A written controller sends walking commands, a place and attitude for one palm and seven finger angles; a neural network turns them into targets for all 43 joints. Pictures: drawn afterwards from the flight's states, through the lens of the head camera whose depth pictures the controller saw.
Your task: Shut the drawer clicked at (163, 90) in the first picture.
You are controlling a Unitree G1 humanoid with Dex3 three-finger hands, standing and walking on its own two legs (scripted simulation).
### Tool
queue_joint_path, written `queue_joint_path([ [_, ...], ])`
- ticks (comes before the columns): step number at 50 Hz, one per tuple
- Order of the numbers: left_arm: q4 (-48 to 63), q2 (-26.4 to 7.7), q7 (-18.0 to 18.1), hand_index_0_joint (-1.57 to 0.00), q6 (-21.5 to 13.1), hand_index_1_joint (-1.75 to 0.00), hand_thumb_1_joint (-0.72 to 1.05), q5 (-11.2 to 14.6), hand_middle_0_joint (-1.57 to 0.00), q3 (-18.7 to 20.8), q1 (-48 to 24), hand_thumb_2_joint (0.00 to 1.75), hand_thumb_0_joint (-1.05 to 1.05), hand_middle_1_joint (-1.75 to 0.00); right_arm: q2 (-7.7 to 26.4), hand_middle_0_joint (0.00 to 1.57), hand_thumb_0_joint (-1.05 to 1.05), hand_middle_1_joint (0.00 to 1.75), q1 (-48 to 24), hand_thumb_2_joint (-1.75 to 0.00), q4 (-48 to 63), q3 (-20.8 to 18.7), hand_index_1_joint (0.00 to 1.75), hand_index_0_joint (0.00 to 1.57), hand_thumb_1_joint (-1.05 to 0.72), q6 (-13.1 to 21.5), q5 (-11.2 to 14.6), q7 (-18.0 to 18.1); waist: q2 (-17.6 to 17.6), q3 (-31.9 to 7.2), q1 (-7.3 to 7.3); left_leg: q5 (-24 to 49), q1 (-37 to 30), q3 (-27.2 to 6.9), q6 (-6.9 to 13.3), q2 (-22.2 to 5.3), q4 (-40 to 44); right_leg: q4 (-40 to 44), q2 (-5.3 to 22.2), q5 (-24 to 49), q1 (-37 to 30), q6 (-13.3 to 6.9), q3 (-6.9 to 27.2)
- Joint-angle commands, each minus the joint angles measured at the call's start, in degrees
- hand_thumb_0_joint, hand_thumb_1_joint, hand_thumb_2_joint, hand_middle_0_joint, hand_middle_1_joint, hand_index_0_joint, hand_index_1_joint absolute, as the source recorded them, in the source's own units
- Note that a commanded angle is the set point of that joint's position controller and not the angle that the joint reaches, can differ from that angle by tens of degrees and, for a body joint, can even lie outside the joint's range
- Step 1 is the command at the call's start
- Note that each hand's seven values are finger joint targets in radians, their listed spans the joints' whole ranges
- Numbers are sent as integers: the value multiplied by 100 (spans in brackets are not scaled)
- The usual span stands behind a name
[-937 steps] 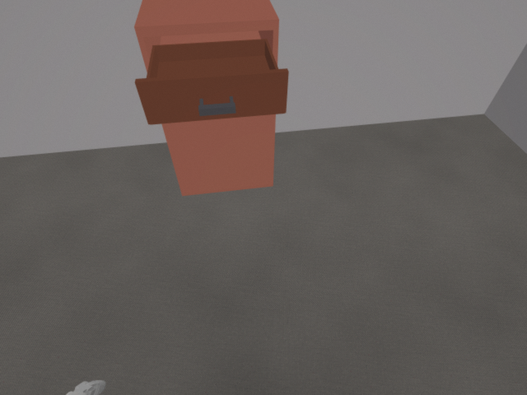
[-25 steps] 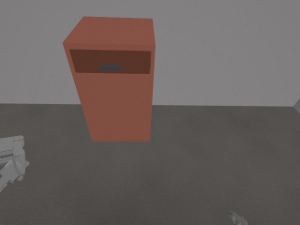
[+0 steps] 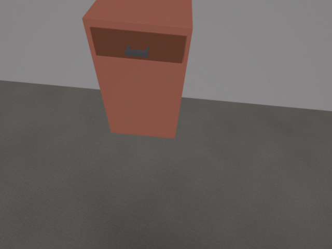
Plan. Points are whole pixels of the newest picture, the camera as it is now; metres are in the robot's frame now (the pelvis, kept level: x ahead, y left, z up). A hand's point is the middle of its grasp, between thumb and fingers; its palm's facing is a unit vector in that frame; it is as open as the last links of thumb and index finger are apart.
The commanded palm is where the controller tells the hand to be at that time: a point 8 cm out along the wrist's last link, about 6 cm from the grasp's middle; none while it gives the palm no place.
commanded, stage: let the arm hang, fingers relaxed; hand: left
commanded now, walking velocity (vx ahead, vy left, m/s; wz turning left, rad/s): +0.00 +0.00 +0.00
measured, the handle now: (137, 50) +0.92 +0.19 -0.04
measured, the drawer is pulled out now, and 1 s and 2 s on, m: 0.00 0.00 0.00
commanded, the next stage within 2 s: look to check the result in 0.70 s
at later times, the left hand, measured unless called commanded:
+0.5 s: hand out of the picture +0.06 +0.20 -0.16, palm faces -0.01 -0.98 -0.22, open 7.3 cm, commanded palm none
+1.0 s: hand out of the picture +0.06 +0.21 -0.16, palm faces -0.03 -0.96 -0.27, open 7.4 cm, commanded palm none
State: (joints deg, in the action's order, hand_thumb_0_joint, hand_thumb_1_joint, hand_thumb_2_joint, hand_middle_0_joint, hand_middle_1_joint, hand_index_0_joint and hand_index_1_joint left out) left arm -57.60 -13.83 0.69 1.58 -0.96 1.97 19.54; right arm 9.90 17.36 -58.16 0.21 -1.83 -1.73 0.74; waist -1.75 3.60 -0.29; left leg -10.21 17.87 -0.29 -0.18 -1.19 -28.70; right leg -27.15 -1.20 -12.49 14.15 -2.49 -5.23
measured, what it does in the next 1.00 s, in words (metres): stands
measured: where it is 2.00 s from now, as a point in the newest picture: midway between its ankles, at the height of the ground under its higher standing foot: outside the picture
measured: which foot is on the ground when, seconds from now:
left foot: down 0.00-1.00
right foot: down 0.00-1.00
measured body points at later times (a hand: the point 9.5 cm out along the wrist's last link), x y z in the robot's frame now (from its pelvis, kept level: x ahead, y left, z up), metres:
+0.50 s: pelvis +0.02 +0.01 +0.01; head +0.02 +0.00 +0.46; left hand +0.06 +0.25 -0.15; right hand +0.03 -0.21 -0.16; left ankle +0.06 +0.12 -0.74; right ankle +0.02 -0.09 -0.74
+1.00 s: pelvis +0.03 +0.00 +0.01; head +0.05 +0.00 +0.46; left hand +0.06 +0.26 -0.14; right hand +0.04 -0.25 -0.15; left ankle +0.06 +0.12 -0.74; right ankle +0.02 -0.09 -0.74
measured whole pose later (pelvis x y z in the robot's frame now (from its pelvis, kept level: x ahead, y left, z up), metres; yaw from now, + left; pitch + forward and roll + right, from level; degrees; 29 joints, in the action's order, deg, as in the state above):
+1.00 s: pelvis +0.03 +0.00 +0.01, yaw -2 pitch -2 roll +0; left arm -66.2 -13.4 0.8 -0.5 -0.5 1.1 11.4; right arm 12.7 11.9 -65.6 -1.0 -0.5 -1.2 1.4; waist 0.8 3.5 0.5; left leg -9.2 9.7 2.2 0.1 -0.7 -20.5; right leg -20.9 -0.8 -11.8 7.7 -1.8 -2.7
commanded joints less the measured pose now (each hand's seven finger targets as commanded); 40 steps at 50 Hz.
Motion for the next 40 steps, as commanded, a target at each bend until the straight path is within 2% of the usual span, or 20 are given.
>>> queue_joint_path([
  [1,-49,-578,16,-56,-259,-69,90,34,-56,6,-142,90,0,-69,754,20,0,30,79,-90,78,-185,30,20,-90,181,72,68,384,-392,72,-192,-519,-395,217,-408,678,1007,754,-381,-45,-159,885],
  [3,-246,-600,30,-48,-254,-60,90,33,-48,-10,-103,90,0,-60,760,20,0,30,151,-90,-68,-194,30,20,-90,163,82,72,429,-229,78,-198,-576,-363,220,-413,717,1068,745,-487,67,-161,879],
  [7,-540,-556,51,-32,-226,-43,90,38,-32,-38,-71,90,0,-43,745,20,0,30,230,-90,-296,-193,30,20,-90,151,77,84,218,4,72,-441,-537,-370,231,-425,880,1112,733,-768,153,-142,819],
  [10,-630,-532,66,-20,-219,-30,90,30,-20,-24,-66,90,0,-30,693,20,0,30,232,-90,-394,-194,30,20,-90,158,69,85,209,47,52,-513,-480,-396,241,-430,986,1073,714,-791,110,-130,812],
  [18,-656,-491,93,-20,-241,-30,90,13,-20,-2,-216,90,0,-30,692,20,0,30,77,-90,-465,-200,30,20,-90,218,63,89,324,-8,9,-124,-510,-424,244,-473,1098,896,701,-223,-124,-82,761],
  [21,-637,-439,96,-20,-247,-30,90,18,-20,-2,-342,90,0,-30,644,20,0,30,-6,-90,-492,-190,30,20,-90,229,54,92,241,60,18,34,-539,-393,225,-467,1101,911,716,-99,-137,-67,766],
  [22,-627,-445,97,-20,-248,-30,90,14,-20,2,-362,90,0,-30,640,20,0,30,-44,-90,-497,-195,30,20,-90,230,53,89,326,76,16,26,-562,-382,222,-461,1115,926,730,-100,-118,-59,781],
  [28,-522,-566,101,-20,-282,-30,90,12,-20,38,-567,90,0,-30,733,20,0,30,-133,-90,-478,-226,30,20,-90,234,60,80,213,-15,35,236,-677,-345,198,-457,1043,1011,742,36,-214,-54,830],
  [32,-515,-605,89,-20,-291,-30,90,19,-20,51,-663,90,0,-30,769,20,0,30,-209,-90,-491,-232,30,20,-90,234,48,76,293,-24,49,167,-721,-309,179,-449,1065,1095,763,-33,-226,-60,868],
  [33,-494,-642,91,-20,-303,-30,90,14,-20,62,-669,90,0,-30,829,20,0,30,-219,-90,-468,-248,30,20,-90,237,57,77,218,-107,53,294,-783,-321,184,-469,1037,1068,749,104,-269,-61,858],
  [36,-516,-660,89,-20,-316,-30,90,27,-20,58,-717,90,0,-30,870,20,0,30,-272,-90,-487,-239,30,20,-90,263,59,90,279,-272,53,548,-907,-332,187,-502,1035,1015,766,465,-424,-66,856],
  [40,-562,-699,82,-20,-304,-30,90,30,-20,48,-724,90,0,-30,926,20,0,30,-341,-90,-498,-225,30,20,-90,254,63,92,358,-213,48,447,-942,-329,185,-528,1100,1072,761,346,-392,-61,865],
])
